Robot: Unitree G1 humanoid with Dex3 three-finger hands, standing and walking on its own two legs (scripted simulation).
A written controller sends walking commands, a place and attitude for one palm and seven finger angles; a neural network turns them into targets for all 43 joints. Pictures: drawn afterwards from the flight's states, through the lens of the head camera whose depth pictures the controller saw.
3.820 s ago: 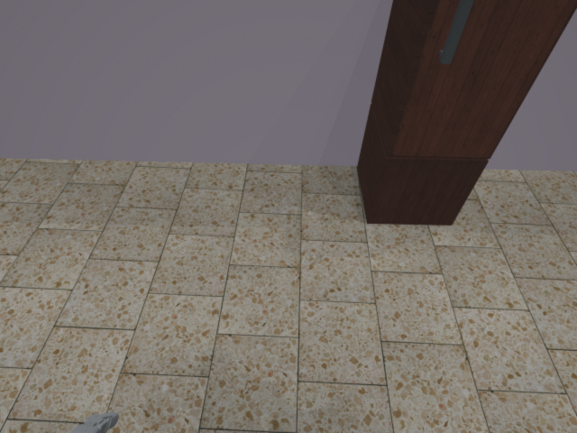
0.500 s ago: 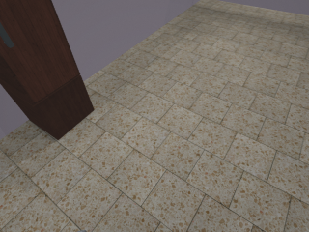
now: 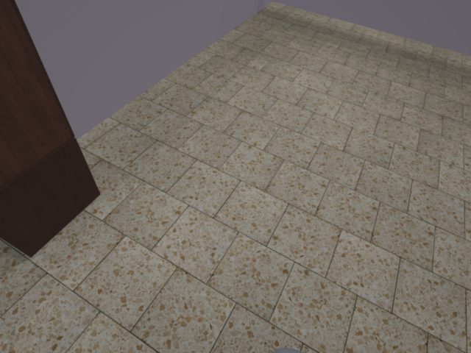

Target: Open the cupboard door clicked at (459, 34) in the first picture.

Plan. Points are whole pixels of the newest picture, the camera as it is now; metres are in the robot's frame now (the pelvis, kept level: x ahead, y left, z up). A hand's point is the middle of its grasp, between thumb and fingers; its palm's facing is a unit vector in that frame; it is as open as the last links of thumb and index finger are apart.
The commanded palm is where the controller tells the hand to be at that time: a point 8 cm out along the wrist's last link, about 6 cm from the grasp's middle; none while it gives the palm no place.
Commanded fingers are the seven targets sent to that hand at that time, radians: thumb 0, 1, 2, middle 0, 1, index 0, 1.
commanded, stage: walk to a spot facing it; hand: left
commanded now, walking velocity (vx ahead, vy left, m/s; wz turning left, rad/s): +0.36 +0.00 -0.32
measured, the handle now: out of the picture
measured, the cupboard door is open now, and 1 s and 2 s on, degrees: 0 0 0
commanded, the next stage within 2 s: turn to face it in 0.76 s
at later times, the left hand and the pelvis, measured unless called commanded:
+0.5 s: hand (204, 252) +0.37 +0.09 -0.18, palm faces -0.24 -0.96 -0.12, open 7.4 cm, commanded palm none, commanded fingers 0.00 0.90 0.90 -0.20 -0.30 -0.20 -0.30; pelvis +0.22 -0.04 -0.02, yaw -10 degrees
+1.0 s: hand (196, 224) +0.45 +0.13 -0.20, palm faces -0.09 -0.99 -0.14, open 7.3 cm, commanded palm none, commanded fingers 0.00 0.90 0.90 -0.20 -0.30 -0.20 -0.30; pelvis +0.46 -0.04 -0.02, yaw -10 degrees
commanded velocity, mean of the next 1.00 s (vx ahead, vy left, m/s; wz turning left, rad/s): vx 0.28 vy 0.00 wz -0.07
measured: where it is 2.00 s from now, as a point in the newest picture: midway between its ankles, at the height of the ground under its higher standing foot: (251, 295)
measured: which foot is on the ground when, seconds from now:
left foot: down 0.00-0.52, up 0.54-0.92, down 0.94-1.00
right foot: up 0.00-0.48, down 0.50-0.96, up 0.98-1.00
